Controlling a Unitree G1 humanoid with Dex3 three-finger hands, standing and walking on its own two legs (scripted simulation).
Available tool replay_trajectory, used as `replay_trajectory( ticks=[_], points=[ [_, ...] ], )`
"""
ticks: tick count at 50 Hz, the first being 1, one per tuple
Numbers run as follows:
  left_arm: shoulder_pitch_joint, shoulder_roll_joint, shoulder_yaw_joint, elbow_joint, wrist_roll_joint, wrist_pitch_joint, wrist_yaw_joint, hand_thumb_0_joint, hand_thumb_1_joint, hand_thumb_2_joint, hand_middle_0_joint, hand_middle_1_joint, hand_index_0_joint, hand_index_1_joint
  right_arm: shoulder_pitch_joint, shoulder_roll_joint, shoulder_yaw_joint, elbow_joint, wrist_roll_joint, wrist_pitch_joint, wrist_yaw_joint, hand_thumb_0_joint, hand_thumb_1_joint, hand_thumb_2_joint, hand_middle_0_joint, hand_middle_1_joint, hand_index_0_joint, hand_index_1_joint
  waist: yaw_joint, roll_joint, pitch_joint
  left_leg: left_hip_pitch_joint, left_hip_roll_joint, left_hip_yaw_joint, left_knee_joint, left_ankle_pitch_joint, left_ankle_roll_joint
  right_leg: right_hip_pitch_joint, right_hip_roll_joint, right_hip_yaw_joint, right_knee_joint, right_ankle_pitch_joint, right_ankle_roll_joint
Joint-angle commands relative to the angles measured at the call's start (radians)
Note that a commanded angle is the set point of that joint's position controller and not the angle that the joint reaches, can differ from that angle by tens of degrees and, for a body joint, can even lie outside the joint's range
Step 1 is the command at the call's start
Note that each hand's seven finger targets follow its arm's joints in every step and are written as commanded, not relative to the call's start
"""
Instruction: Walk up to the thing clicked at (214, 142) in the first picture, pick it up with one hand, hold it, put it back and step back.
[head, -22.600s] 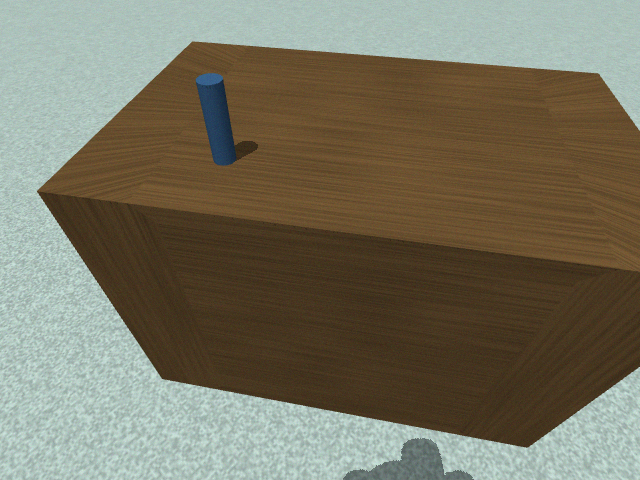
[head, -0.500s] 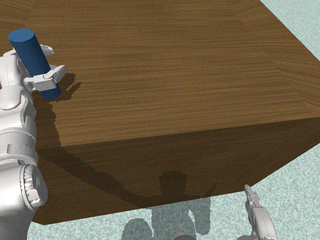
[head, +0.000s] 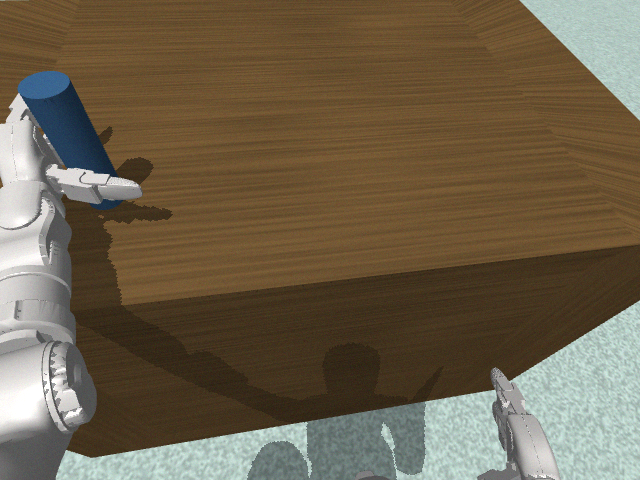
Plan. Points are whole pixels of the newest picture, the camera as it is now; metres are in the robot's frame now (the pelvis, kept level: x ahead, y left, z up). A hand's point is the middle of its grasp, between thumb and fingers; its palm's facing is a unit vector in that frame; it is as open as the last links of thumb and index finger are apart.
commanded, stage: withdraw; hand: left
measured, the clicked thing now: (80, 149) +0.49 +0.23 +0.15
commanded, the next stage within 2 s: rise in 0.22 s
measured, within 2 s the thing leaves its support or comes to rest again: neither
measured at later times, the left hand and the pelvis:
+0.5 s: hand out of the picture +0.43 +0.32 +0.23, palm faces +0.33 -0.92 -0.21, open 17.4 cm; pelvis +0.00 +0.00 +0.02, yaw +1 degrees
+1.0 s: hand out of the picture +0.27 +0.29 +0.23, palm faces +0.42 -0.82 -0.40, open 17.4 cm; pelvis +0.00 +0.00 +0.03, yaw +2 degrees
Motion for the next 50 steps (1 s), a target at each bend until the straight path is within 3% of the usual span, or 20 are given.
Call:
replay_trajectory(
  ticks=[1,7,9,14,17,18,20,22,24,26,28,32,33,34,35,37,41,45,48,50],
  points=[
    [-0.582,0.374,0.065,-0.335,-0.005,-0.066,0.022,0.0,-0.559,0.05,-0.068,-0.066,-0.08,-0.058,0.011,-0.149,-0.095,-0.183,0.006,-0.052,-0.014,0.0,0.532,-0.051,0.052,0.051,0.052,0.051,0.013,0.128,-0.504,0.34,-0.027,0.023,-0.086,0.476,0.025,0.23,0.019,-0.048,-0.071,0.41,-0.048],
    [-0.559,0.43,0.064,-0.321,0.001,0.016,-0.022,0.0,-0.562,0.044,-0.065,-0.06,-0.078,-0.051,0.022,-0.141,-0.085,-0.145,0.024,-0.05,-0.018,0.0,0.528,-0.053,0.052,0.051,0.052,0.051,0.04,0.162,-0.527,0.371,-0.034,0.034,-0.107,0.55,0.021,0.311,0.013,-0.042,-0.092,0.489,-0.047],
    [-0.513,0.437,0.066,-0.263,-0.002,0.069,-0.043,0.0,-0.549,0.024,-0.062,-0.045,-0.077,-0.033,0.013,-0.16,-0.104,-0.119,0.029,-0.053,-0.022,0.0,0.535,-0.05,0.052,0.051,0.051,0.051,0.045,0.134,-0.457,0.335,-0.037,0.038,-0.128,0.506,0.022,0.32,0.015,-0.042,-0.111,0.462,-0.047],
    [-0.407,0.349,-0.01,-0.123,-0.014,0.191,-0.131,0.0,-0.529,0.0,-0.068,-0.031,-0.088,-0.014,-0.082,-0.142,-0.064,-0.084,0.046,-0.066,-0.028,0.0,0.554,-0.045,0.052,0.051,0.051,0.051,0.067,0.028,-0.275,0.276,-0.035,0.034,-0.192,0.388,0.029,0.282,0.024,-0.055,-0.171,0.332,-0.05],
    [-0.459,0.419,0.021,-0.232,-0.031,0.213,-0.163,0.0,-0.61,0.04,-0.064,-0.06,-0.065,-0.062,-0.074,-0.167,-0.082,-0.087,0.052,-0.082,-0.038,0.0,0.572,-0.051,0.049,0.053,0.05,0.053,0.077,0.039,-0.288,0.309,-0.041,0.038,-0.218,0.343,0.033,0.283,0.021,-0.058,-0.191,0.287,-0.048],
    [-0.439,0.535,0.015,-0.269,0.069,0.175,-0.111,0.0,-0.572,0.021,-0.062,-0.077,-0.076,-0.066,-0.04,-0.191,-0.111,-0.053,0.04,-0.075,-0.027,0.0,0.577,-0.047,0.051,0.053,0.051,0.053,0.101,0.045,-0.24,0.303,-0.052,0.047,-0.223,0.333,0.025,0.267,0.013,-0.069,-0.192,0.292,-0.043],
    [-0.37,0.486,0.017,-0.204,0.058,0.167,-0.105,0.0,-0.556,0.01,-0.065,-0.08,-0.084,-0.062,-0.013,-0.165,-0.08,-0.021,0.044,-0.072,-0.016,0.0,0.574,-0.048,0.051,0.053,0.051,0.053,0.086,0.004,-0.219,0.306,-0.053,0.048,-0.236,0.316,0.029,0.288,0.016,-0.07,-0.199,0.288,-0.04],
    [-0.413,0.544,0.047,-0.301,0.067,0.154,-0.104,0.0,-0.553,0.013,-0.06,-0.085,-0.081,-0.067,0.026,-0.176,-0.104,0.003,0.046,-0.066,-0.015,0.0,0.574,-0.046,0.051,0.053,0.051,0.053,0.09,0.03,-0.286,0.364,-0.053,0.046,-0.234,0.372,0.029,0.308,0.012,-0.071,-0.192,0.344,-0.038],
    [-0.407,0.58,0.064,-0.32,0.077,0.144,-0.094,0.0,-0.549,0.009,-0.06,-0.084,-0.083,-0.064,0.018,-0.128,-0.046,0.003,0.049,-0.065,0.0,0.0,0.572,-0.046,0.052,0.053,0.052,0.053,0.105,0.029,-0.284,0.361,-0.06,0.05,-0.236,0.368,0.035,0.325,0.004,-0.069,-0.199,0.342,-0.034],
    [-0.41,0.629,0.093,-0.328,0.086,0.131,-0.079,0.0,-0.565,0.005,-0.067,-0.039,-0.067,-0.038,-0.005,-0.185,-0.102,-0.016,0.05,-0.073,-0.009,0.0,0.538,-0.059,0.053,0.054,0.053,0.054,0.089,0.035,-0.343,0.412,-0.059,0.048,-0.238,0.405,0.033,0.348,-0.003,-0.064,-0.199,0.386,-0.031],
    [-0.422,0.608,0.076,-0.381,0.089,0.116,-0.071,0.0,-0.566,0.006,-0.067,-0.036,-0.066,-0.036,-0.017,-0.126,-0.042,0.026,0.052,-0.073,-0.002,0.0,0.533,-0.061,0.054,0.054,0.053,0.054,0.108,0.104,-0.347,0.451,-0.059,0.044,-0.241,0.417,0.027,0.32,-0.004,-0.066,-0.208,0.361,-0.038],
    [-0.335,0.566,0.063,-0.446,0.091,0.095,-0.031,0.0,-0.553,0.009,-0.058,-0.027,-0.055,-0.03,-0.078,-0.159,-0.076,0.071,0.05,-0.101,-0.013,0.0,0.546,-0.058,0.054,0.054,0.053,0.054,0.132,0.163,-0.375,0.506,-0.054,0.042,-0.255,0.424,0.017,0.33,-0.005,-0.07,-0.226,0.343,-0.047],
    [-0.277,0.555,0.062,-0.449,0.092,0.091,-0.021,0.0,-0.547,0.005,-0.059,-0.029,-0.059,-0.029,-0.078,-0.187,-0.098,0.061,0.051,-0.107,-0.017,0.0,0.545,-0.057,0.054,0.054,0.053,0.054,0.122,0.168,-0.323,0.498,-0.051,0.038,-0.265,0.407,0.011,0.315,-0.002,-0.077,-0.233,0.315,-0.05],
    [-0.251,0.49,0.022,-0.478,0.09,0.084,-0.016,0.0,-0.541,0.003,-0.056,-0.027,-0.056,-0.026,-0.08,-0.139,-0.054,0.085,0.05,-0.11,-0.012,0.0,0.549,-0.055,0.054,0.054,0.053,0.054,0.139,0.173,-0.307,0.495,-0.048,0.037,-0.27,0.397,0.009,0.315,0.0,-0.081,-0.236,0.298,-0.055],
    [-0.189,0.439,0.006,-0.501,0.086,0.077,-0.008,0.0,-0.548,0.012,-0.057,-0.03,-0.056,-0.032,-0.099,-0.14,-0.062,0.067,0.05,-0.117,-0.014,0.0,0.546,-0.057,0.054,0.054,0.053,0.054,0.134,0.146,-0.311,0.508,-0.045,0.034,-0.274,0.406,0.008,0.322,0.003,-0.086,-0.239,0.297,-0.055],
    [-0.036,0.424,0.031,-0.555,0.079,0.068,0.013,0.0,-0.541,0.011,-0.053,-0.028,-0.052,-0.029,-0.072,-0.193,-0.115,0.056,0.049,-0.124,-0.024,0.0,0.555,-0.054,0.054,0.054,0.053,0.054,0.134,0.105,-0.286,0.51,-0.04,0.032,-0.284,0.436,0.006,0.342,0.008,-0.095,-0.246,0.316,-0.055],
    [0.323,0.355,0.064,-0.867,0.046,0.048,0.036,0.0,-0.519,0.0,-0.051,-0.032,-0.056,-0.026,-0.007,-0.151,-0.11,0.106,0.061,-0.11,-0.009,0.0,0.558,-0.048,0.055,0.053,0.053,0.053,0.186,0.103,-0.162,0.46,-0.038,0.032,-0.311,0.45,-0.001,0.355,0.016,-0.115,-0.257,0.298,-0.058],
    [0.537,0.349,0.142,-1.227,0.01,0.023,0.052,0.0,-0.506,0.0,-0.05,-0.034,-0.059,-0.024,0.001,-0.14,-0.129,0.069,0.068,-0.088,0.009,0.0,0.556,-0.046,0.055,0.053,0.053,0.053,0.201,0.088,-0.102,0.427,-0.049,0.046,-0.33,0.385,0.009,0.401,0.012,-0.111,-0.271,0.276,-0.051],
    [0.707,0.336,0.21,-1.386,-0.004,-0.001,0.077,0.0,-0.52,0.0,-0.056,-0.04,-0.064,-0.031,-0.026,-0.181,-0.192,0.04,0.065,-0.074,0.0,0.0,0.539,-0.052,0.056,0.053,0.054,0.053,0.201,0.066,-0.064,0.413,-0.053,0.051,-0.343,0.325,0.013,0.412,0.009,-0.097,-0.289,0.241,-0.047],
    [0.781,0.282,0.204,-1.536,-0.011,-0.031,0.086,0.0,-0.52,0.0,-0.06,-0.049,-0.07,-0.037,-0.034,-0.15,-0.187,0.046,0.058,-0.072,-0.004,0.0,0.53,-0.054,0.056,0.053,0.054,0.053,0.203,0.078,-0.059,0.424,-0.059,0.062,-0.34,0.316,0.015,0.427,0.002,-0.087,-0.291,0.242,-0.043]
  ],
)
